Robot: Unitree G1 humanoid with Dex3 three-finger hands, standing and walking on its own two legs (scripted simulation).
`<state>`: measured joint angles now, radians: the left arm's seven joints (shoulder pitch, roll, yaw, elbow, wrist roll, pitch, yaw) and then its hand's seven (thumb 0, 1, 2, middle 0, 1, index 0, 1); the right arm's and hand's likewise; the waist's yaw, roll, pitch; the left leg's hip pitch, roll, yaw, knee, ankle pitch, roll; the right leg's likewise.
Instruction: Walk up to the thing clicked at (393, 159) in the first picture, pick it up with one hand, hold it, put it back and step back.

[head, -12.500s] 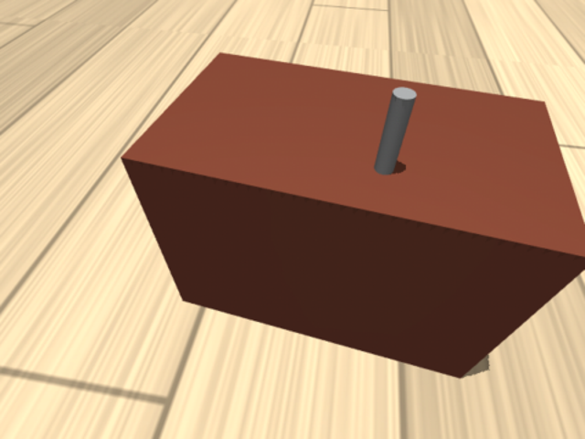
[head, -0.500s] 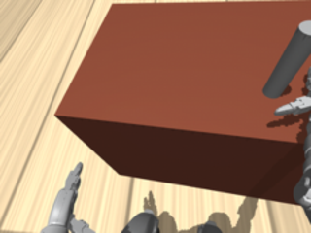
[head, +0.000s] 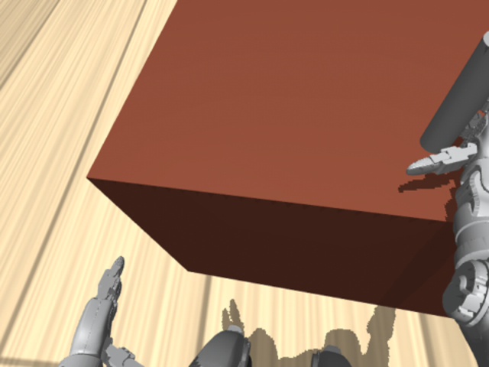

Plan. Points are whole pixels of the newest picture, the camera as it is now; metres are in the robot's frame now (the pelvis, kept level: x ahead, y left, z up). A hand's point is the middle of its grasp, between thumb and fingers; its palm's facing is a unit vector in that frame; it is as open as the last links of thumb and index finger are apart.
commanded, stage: close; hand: right
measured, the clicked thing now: (463, 101) +0.53 -0.22 +0.10
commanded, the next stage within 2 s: settle in 0.64 s
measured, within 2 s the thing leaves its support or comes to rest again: leaves its support in 1.06 s
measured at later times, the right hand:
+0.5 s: hand (447, 120) +0.52 -0.21 +0.08, palm faces +0.15 +0.99 +0.02, open 11.6 cm
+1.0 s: hand (447, 117) +0.53 -0.21 +0.08, palm faces +0.15 +0.99 +0.01, open 6.0 cm
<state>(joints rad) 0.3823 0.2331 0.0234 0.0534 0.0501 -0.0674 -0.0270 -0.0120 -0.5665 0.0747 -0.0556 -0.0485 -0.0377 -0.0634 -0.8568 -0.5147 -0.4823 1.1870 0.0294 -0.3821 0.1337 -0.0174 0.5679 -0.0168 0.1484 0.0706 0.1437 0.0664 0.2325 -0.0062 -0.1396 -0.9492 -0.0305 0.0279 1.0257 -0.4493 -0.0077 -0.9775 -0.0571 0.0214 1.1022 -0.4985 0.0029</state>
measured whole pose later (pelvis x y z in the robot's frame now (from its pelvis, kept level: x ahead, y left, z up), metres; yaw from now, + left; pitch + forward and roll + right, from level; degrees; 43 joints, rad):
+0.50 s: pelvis +0.00 +0.00 +0.00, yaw +0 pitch +21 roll +3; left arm 0.36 0.24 0.02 0.06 0.05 -0.05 -0.02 -0.01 -0.53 0.05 -0.05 -0.05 -0.05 -0.05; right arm -0.92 -0.55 -0.48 1.23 0.01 -0.37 0.11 -0.02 0.36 -0.33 0.82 0.58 0.82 0.58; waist 0.25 -0.01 -0.14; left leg -0.95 -0.03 0.03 1.01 -0.44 -0.01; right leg -0.98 -0.06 0.02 1.10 -0.49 0.00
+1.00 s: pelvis +0.00 +0.00 +0.00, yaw +0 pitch +22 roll +3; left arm 0.37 0.23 0.01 0.07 0.05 -0.05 -0.02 -0.01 -0.54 0.05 -0.07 -0.06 -0.06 -0.06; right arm -0.92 -0.55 -0.48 1.20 0.01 -0.34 0.11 -0.03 -0.07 -1.13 0.93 1.14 0.96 1.14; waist 0.24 -0.01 -0.14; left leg -0.95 -0.03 0.03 1.01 -0.44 -0.01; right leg -0.98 -0.06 0.03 1.09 -0.49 0.00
